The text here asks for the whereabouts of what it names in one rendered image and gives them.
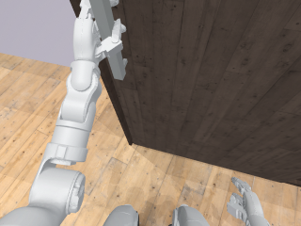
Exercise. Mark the right robot thigh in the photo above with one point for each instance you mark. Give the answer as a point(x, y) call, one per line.
point(188, 216)

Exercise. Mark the robot left hand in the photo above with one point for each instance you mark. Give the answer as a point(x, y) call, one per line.
point(86, 36)

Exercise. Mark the robot left forearm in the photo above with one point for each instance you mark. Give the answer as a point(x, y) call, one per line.
point(75, 118)

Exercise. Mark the robot thigh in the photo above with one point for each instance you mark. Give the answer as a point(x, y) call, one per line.
point(122, 215)
point(188, 216)

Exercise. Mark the robot right hand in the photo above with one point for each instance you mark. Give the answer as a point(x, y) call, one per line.
point(249, 205)

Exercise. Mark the left robot thigh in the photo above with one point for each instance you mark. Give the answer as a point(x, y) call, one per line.
point(122, 215)

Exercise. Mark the robot left upper arm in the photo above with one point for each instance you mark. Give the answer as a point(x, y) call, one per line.
point(56, 193)

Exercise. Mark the handle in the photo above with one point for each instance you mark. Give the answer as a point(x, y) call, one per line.
point(104, 18)

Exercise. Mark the robot right forearm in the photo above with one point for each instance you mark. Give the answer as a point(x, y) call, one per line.
point(256, 220)

